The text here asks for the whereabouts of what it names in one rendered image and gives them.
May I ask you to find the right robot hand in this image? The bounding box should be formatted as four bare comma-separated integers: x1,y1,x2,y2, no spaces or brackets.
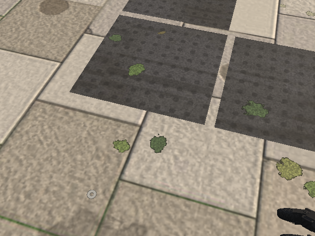
277,207,315,236

